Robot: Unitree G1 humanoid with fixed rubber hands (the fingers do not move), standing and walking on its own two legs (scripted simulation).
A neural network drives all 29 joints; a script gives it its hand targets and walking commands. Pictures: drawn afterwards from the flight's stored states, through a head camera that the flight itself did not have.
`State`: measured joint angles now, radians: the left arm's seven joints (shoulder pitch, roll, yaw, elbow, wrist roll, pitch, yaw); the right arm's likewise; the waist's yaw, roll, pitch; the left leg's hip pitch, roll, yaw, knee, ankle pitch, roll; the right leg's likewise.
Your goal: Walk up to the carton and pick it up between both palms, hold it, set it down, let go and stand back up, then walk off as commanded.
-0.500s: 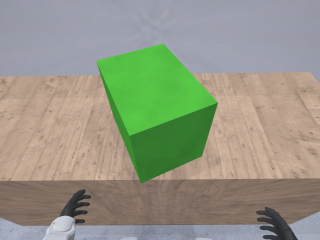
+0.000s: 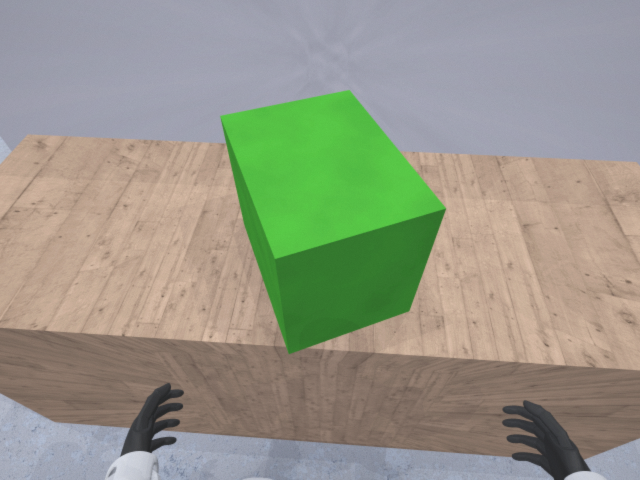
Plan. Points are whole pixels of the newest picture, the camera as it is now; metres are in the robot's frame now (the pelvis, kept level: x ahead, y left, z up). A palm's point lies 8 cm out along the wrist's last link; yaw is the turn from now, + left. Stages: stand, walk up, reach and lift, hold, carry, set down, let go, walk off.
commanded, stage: reach and lift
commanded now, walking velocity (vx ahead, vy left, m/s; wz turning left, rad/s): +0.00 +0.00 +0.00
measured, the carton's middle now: (319, 218) +0.50 +0.05 +0.00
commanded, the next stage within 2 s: none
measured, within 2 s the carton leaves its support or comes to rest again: neither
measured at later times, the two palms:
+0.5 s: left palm (188, 408) +0.20 +0.20 -0.04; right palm (587, 414) +0.23 -0.31 -0.05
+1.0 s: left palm (204, 394) +0.21 +0.17 +0.00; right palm (590, 396) +0.24 -0.31 -0.03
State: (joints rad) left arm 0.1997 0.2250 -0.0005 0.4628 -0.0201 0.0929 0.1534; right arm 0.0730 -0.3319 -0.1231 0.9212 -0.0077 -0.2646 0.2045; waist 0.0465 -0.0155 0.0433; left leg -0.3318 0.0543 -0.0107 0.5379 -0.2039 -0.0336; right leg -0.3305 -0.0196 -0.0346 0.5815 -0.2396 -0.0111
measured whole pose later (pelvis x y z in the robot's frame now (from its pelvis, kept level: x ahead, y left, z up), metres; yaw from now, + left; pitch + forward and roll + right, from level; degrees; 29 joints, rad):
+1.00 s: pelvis +0.03 -0.02 +0.01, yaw -1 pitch +3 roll +1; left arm 0.33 -0.01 -0.04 0.14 -0.03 -0.08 0.30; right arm 0.07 -0.49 0.04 0.84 0.34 -0.48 0.35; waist 0.07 0.00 -0.03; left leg -0.32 0.09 -0.01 0.47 -0.21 -0.05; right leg -0.33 0.02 -0.03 0.53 -0.25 -0.05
